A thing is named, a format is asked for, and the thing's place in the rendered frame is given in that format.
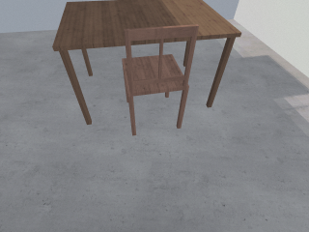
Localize table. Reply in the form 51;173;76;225
52;0;241;125

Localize chair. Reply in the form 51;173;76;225
122;24;199;136

